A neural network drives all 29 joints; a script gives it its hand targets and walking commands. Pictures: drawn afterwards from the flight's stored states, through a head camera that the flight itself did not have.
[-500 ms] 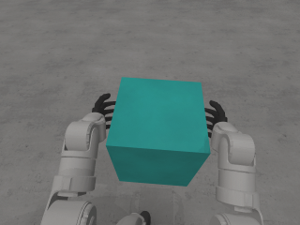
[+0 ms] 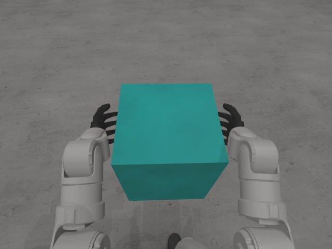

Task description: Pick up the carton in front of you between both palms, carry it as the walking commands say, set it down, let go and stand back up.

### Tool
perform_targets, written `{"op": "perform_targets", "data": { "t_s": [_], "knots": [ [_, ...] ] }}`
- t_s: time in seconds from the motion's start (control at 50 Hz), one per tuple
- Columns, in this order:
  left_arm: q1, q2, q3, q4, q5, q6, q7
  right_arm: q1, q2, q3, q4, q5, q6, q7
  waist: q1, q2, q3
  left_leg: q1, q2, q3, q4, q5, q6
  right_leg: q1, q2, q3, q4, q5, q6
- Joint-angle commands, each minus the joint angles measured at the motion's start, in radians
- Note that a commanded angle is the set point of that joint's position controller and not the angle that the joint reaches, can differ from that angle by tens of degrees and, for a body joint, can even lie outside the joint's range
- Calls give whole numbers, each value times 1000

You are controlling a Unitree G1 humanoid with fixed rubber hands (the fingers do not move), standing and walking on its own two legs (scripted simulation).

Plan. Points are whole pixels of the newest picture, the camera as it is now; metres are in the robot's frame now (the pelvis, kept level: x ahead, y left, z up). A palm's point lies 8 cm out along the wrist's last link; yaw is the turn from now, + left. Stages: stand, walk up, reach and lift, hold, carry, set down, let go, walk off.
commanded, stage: carry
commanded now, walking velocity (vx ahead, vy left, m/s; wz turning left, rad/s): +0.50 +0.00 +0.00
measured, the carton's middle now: (166, 147) +0.37 -0.02 +0.03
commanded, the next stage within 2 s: none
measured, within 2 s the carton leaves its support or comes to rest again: neither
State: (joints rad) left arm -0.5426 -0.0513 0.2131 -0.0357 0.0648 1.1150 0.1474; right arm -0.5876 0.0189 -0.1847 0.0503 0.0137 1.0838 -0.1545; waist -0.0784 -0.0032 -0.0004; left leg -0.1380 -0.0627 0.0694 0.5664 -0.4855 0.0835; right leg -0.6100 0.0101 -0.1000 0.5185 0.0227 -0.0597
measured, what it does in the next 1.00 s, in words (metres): walks ahead: right foot, then left foot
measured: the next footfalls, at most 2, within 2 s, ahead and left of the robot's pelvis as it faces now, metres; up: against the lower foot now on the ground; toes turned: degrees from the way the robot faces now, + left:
right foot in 0.02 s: +0.20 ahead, -0.08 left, +0.00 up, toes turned -4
left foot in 0.50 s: +0.43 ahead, +0.13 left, +0.00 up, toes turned +10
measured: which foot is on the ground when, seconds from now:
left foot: down 0.00-0.02, up 0.04-0.48, down 0.50-0.98, up 1.00-1.00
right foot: up 0.00-0.00, down 0.02-0.52, up 0.54-0.92, down 0.94-1.00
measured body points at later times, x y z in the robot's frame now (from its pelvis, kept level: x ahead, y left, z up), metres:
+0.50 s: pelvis +0.30 +0.02 +0.01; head +0.27 +0.02 +0.46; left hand +0.59 +0.17 +0.11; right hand +0.59 -0.13 +0.11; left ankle +0.39 +0.12 -0.72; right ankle +0.16 -0.08 -0.72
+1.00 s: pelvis +0.58 +0.00 +0.00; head +0.54 -0.01 +0.45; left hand +0.85 +0.15 +0.10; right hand +0.85 -0.15 +0.09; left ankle +0.41 +0.12 -0.69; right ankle +0.67 -0.09 -0.72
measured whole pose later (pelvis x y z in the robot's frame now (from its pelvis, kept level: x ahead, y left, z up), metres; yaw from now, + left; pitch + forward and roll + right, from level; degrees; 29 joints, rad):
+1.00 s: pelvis +0.58 +0.00 +0.00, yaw +1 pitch +3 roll -1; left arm -0.16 -0.13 0.09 -0.29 0.12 1.21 0.08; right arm -0.14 0.11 -0.10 -0.32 -0.11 1.23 -0.08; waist 0.00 0.04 -0.17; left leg -0.12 0.10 0.12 0.73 -0.46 -0.03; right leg -0.45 -0.06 -0.23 0.54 -0.12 -0.07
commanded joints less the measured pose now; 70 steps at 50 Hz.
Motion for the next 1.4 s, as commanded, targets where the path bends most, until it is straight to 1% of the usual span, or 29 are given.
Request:
{"op": "perform_targets", "data": {
  "t_s": [0.0,0.02,0.04,0.06,0.08,0.1,0.16,0.34,0.42,0.46,0.48,0.5,0.52,0.56,0.58,0.6,0.68,0.84,0.88,0.92,0.94,0.96,0.98,1.0,1.04,1.08,1.16,1.32,1.38],
  "knots": [
    [-624,-912,-699,-16,-346,-14,-211,-655,1007,716,-85,397,15,273,103,43,-578,-3,163,-18,304,820,-34,679,-90,72,-113,254,-36],
    [-618,-876,-675,20,-335,-9,-217,-642,1039,709,-46,392,29,274,96,-197,-717,-362,67,-34,598,159,-101,1052,-419,491,24,523,-216],
    [-557,-900,-667,79,-346,-2,-223,-609,1016,687,-22,376,39,274,129,-250,-740,-530,-7,-71,756,-82,-104,1102,-436,673,-84,308,-295],
    [-581,-936,-676,67,-367,-2,-235,-628,1041,683,-23,366,38,273,121,-191,-659,-592,45,-106,765,-29,-79,1032,-385,601,-116,193,-252],
    [-637,-982,-690,39,-392,0,-248,-642,1054,671,-30,357,37,272,115,-88,-600,-597,71,-105,696,39,-74,953,-352,524,-143,185,-199],
    [-694,-1024,-702,1,-420,2,-259,-653,1072,663,-42,346,36,268,105,-46,-539,-582,93,-95,611,82,-80,871,-332,449,-171,221,-156],
    [-724,-1088,-721,-71,-467,18,-280,-593,1104,649,-78,312,42,249,92,-68,-510,-464,99,-52,408,123,-102,748,-291,320,-240,184,-100],
    [-342,-1044,-737,-157,-389,70,-324,-286,1099,729,-241,228,80,243,98,-171,-406,-437,93,66,12,354,-117,757,-230,121,-269,271,-67],
    [-170,-995,-753,-192,-331,78,-323,-187,1071,785,-314,256,101,282,104,-176,-339,-336,78,111,-140,419,-102,724,-216,66,-205,267,-46],
    [-152,-981,-776,-221,-316,78,-321,-125,1052,780,-296,254,109,302,84,-105,-366,-68,61,159,-211,419,-78,577,-181,-1,-23,237,-9],
    [-126,-983,-776,-221,-316,82,-321,-81,1047,773,-283,256,115,309,68,-57,-406,132,140,67,-180,345,-47,414,-164,-21,114,105,20],
    [-110,-972,-781,-239,-321,89,-322,-33,1028,759,-282,248,119,314,57,145,-451,268,374,-298,-238,308,21,223,-91,-60,374,-182,60],
    [-119,-987,-798,-260,-333,101,-324,-8,1035,750,-256,237,110,320,54,354,-444,441,492,-575,-292,301,159,-88,10,-5,535,-508,70],
    [-154,-1005,-817,-289,-351,88,-330,-32,1079,763,-308,265,101,329,56,182,-380,312,469,-484,-308,349,144,-145,-79,86,672,-537,43],
    [-153,-1024,-826,-298,-355,79,-332,-56,1092,775,-333,275,96,332,60,86,-360,231,448,-404,-329,315,113,-119,-116,94,638,-477,43],
    [-145,-1045,-831,-295,-359,73,-332,-76,1098,784,-355,286,92,333,66,52,-342,152,426,-331,-367,266,82,-77,-142,101,560,-418,46],
    [-65,-1046,-842,-302,-352,56,-318,-30,1075,803,-391,300,85,336,68,123,-319,75,352,-126,-438,243,59,14,-126,22,304,-268,86],
    [-26,-951,-836,-365,-352,81,-305,32,972,793,-442,280,107,323,54,145,-221,132,308,2,-382,463,28,84,-88,-84,8,-94,74],
    [-22,-918,-823,-361,-350,97,-305,29,943,787,-440,272,121,317,58,149,-211,136,303,21,-314,505,13,155,-74,-113,-41,-120,59],
    [-18,-889,-802,-336,-346,110,-306,18,915,785,-431,268,136,311,78,86,-281,29,244,114,-59,637,-31,442,-21,-172,-81,-194,37],
    [2,-876,-789,-310,-337,115,-305,2,887,782,-431,268,146,309,103,-4,-339,-122,204,145,150,532,-79,628,-139,5,-126,-277,11],
    [-3,-860,-772,-281,-325,111,-305,-36,891,793,-452,278,160,310,110,-263,-410,-383,91,130,451,295,-127,811,-375,460,-230,-359,-121],
    [0,-882,-769,-275,-331,111,-305,-54,907,796,-439,284,164,314,107,-307,-386,-559,59,27,597,7,-110,851,-438,606,-288,-203,-167],
    [-22,-906,-775,-296,-342,111,-307,-52,946,796,-414,287,159,318,99,-227,-388,-589,119,-39,684,0,-83,821,-427,515,-264,-111,-161],
    [-73,-980,-796,-321,-360,100,-315,-59,1004,795,-406,289,142,323,95,-61,-374,-572,186,-69,622,102,-67,706,-387,363,-267,-120,-106],
    [-106,-1019,-816,-346,-377,87,-326,-62,1033,803,-417,279,125,319,91,-84,-357,-501,194,-38,494,184,-77,604,-344,233,-324,-195,-62],
    [-97,-999,-826,-387,-400,85,-334,-38,1046,806,-455,260,112,298,91,-129,-319,-485,184,18,259,283,-106,587,-308,120,-391,-234,-69],
    [-3,-921,-796,-329,-346,114,-325,24,973,786,-423,250,149,305,97,-157,-216,-396,138,111,-67,431,-78,652,-268,-9,-320,-13,-27],
    [-13,-932,-803,-309,-338,115,-323,43,978,775,-385,257,150,319,76,-83,-260,-83,68,203,-169,456,-67,558,-190,-120,-19,210,38]
  ]
}}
